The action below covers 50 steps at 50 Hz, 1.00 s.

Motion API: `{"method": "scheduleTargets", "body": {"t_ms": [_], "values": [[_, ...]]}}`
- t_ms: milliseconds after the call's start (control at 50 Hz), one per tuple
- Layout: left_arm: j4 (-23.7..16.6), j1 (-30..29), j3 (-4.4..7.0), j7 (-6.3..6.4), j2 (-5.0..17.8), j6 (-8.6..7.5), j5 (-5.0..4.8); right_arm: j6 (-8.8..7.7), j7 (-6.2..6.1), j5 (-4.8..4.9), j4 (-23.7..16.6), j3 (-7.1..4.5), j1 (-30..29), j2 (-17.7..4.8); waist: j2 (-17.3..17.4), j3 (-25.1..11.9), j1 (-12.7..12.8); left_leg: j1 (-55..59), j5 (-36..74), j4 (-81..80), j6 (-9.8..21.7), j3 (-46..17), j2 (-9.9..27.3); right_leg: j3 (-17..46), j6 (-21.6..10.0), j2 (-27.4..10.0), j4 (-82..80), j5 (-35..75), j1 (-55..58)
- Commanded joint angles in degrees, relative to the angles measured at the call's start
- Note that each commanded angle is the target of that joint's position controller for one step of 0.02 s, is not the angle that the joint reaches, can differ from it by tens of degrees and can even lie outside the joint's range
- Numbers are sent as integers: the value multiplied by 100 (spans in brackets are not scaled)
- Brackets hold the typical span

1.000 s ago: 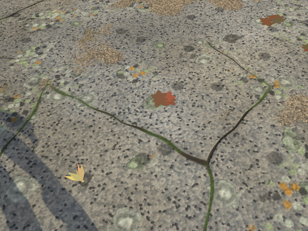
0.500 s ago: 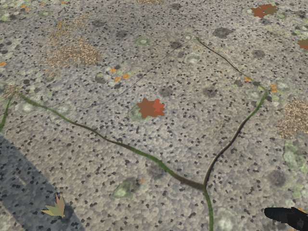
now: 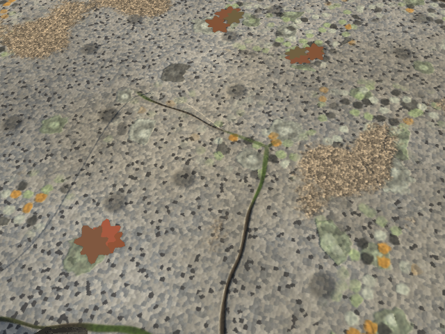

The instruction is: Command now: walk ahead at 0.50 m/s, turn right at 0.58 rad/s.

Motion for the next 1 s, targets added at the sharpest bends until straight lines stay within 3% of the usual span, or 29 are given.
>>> {"method": "scheduleTargets", "body": {"t_ms": [20, 40, 80, 140, 200, 260, 300, 360, 380, 400, 420, 440, 460, 480, 500, 520, 560, 600, 640, 660, 680, 700, 740, 780, 840, 1000], "values": [[-86, 1435, 333, 23, 1062, -200, 43, -421, 40, 122, -896, -35, -596, -688, -336, -1419, 703, -3708, 448, 1657, 284, -940, -40, 3681, -1369, -1725, -2224, -632, 4061], [-138, 1026, 277, 41, 875, -208, 45, -437, -8, -30, -827, -43, -570, -676, -71, -1085, 449, -3358, 790, 1138, 263, -952, 164, 3109, -1208, -1505, -2199, 46, 3303], [-301, 660, 202, 93, 699, -218, 143, -325, -4, -124, -769, -93, -400, -734, -239, -935, 144, -2659, 1154, 651, 186, -993, 300, 2595, -1156, -1249, -2409, 938, 2451], [-219, 674, 223, 199, 825, -244, 132, -162, -13, -208, -726, -35, -424, -501, -126, -708, 59, -2465, 1507, -49, -113, -742, 187, 1855, -1161, -1105, -2463, 2649, 1874], [-55, 787, 222, 321, 849, -165, 103, -131, 0, -217, -795, 76, -873, -248, -280, -635, 215, -2059, 2632, -1399, -247, -545, -39, 1048, -774, -657, -2245, 3404, 1554], [138, 1087, 204, 373, 831, -87, 99, -173, 94, -155, -849, 109, -1278, -219, -444, -753, 488, -1609, 3751, -2333, -182, -506, -288, 1058, -545, -654, -2126, 2884, 1654], [241, 1140, 179, 371, 776, -71, 104, -188, 135, -155, -879, 74, -1381, -318, -492, -727, 517, -1637, 3691, -2657, -54, -630, -300, 1280, -515, -829, -1931, 2674, 1980], [334, 1029, 150, 368, 686, -50, 121, -249, 171, -229, -826, -23, -1160, -524, -568, -747, 340, -1491, 3227, -3064, 246, -691, -313, 1633, -412, -1009, -1311, 2691, 2430], [340, 904, 127, 369, 621, -37, 107, -280, 162, -263, -725, -45, -870, -529, -521, -813, 143, -1069, 3607, -3451, 368, -598, -345, 1584, -291, -853, -935, 2757, 2420], [304, 987, 91, 365, 506, -50, 161, -315, 123, -333, -694, -84, -659, -724, -235, -1097, 107, -283, 5357, -3484, 534, -833, -9, 1447, -53, -484, -358, 2468, 2216], [293, 1534, 12, 350, 309, -86, 236, -312, 91, -451, -754, -97, -489, -968, 559, -1782, 322, 1217, 7341, -2990, 1148, -1702, 922, 1340, 260, -38, 664, 745, 1345], [464, 2014, -54, 348, 238, -54, 181, -211, 94, -399, -634, -7, -224, -553, 1362, -2427, 224, 2001, 7621, -3074, 1997, -2782, 1767, 1170, 636, 299, 1875, -2481, 634], [477, 1825, 28, 337, 640, 40, 132, -137, 141, -196, -570, 95, -156, -252, 979, -2328, 139, 1738, 6239, -3326, 2022, -3137, 1766, 1316, 776, 151, 2272, -3113, 393], [436, 1467, 79, 365, 726, 167, 71, -68, 156, -118, -550, 106, -400, -264, 678, -1866, 158, 1319, 4758, -3558, 1827, -3053, 1606, 1277, 893, -8, 2503, -2852, 144], [425, 1211, 92, 399, 710, 302, 73, 0, 159, -124, -584, 134, -687, -243, 493, -1465, 193, 769, 3648, -3831, 1645, -2839, 1420, 1127, 971, -134, 2401, -2622, 98], [413, 1107, 100, 422, 650, 420, 95, 58, 154, -156, -617, 152, -1010, -248, 536, -1125, 299, 182, 2718, -4080, 1479, -2618, 1263, 1030, 1006, -289, 2009, -2413, 239], [499, 1146, 32, 449, 383, 493, 109, 175, 120, -239, -624, 110, -1359, -362, 899, -804, 404, -690, 1924, -4392, 1213, -2006, 772, 694, 1012, -295, 877, -2070, 979], [662, 1256, 5, 446, 256, 434, 152, 225, 62, -233, -544, 93, -1276, -395, 922, -992, 377, -761, 1914, -4329, 1199, -1669, 619, 523, 930, -241, 79, -1266, 1568], [824, 1376, 8, 414, 202, 391, 188, 248, 15, -149, -472, 117, -1268, -348, 758, -1115, 462, -894, 1355, -4213, 1082, -1468, 531, 352, 784, -172, -828, -190, 2160], [800, 1255, 0, 405, 214, 380, 254, 243, 9, -139, -407, 166, -1159, -228, 646, -1071, 433, -1045, 789, -4212, 869, -1406, 423, 421, 686, -228, -1101, 50, 2342], [681, 1046, 5, 419, 360, 369, 317, 228, 20, -176, -339, 206, -1055, -140, 428, -909, 339, -1210, 266, -4122, 595, -1310, 291, 775, 538, -542, -1288, 116, 2314], [683, 899, 72, 433, 663, 363, 279, 232, 26, -211, -340, 166, -979, -235, -23, -576, 102, -1058, 163, -4035, 377, -971, -36, 904, 348, -586, -1296, -843, 1587], [731, 754, 4, 421, 356, 247, 280, 220, 13, -225, -322, 186, -1127, -168, -253, -419, 142, -471, 865, -3625, 296, -828, -133, 833, 370, -486, -1498, -1403, 968], [778, 710, -6, 415, 317, 124, 267, 217, -24, -178, -201, 186, -983, -139, -357, -471, 99, -347, 1517, -3391, 392, -772, -148, 818, 490, -474, -1481, -731, 1079], [891, 906, -15, 409, 321, 30, 208, 222, -35, -161, -42, 177, -886, -128, -243, -639, 138, -193, 2413, -3187, 412, -699, -174, 786, 514, -460, -1320, 21, 1307], [1132, 993, -48, 416, 274, 49, 181, 351, -91, -115, 376, 133, -932, -189, -13, -634, 176, 40, 3103, -3067, 356, -713, -159, 677, 493, -379, -1275, 641, 1488]]}}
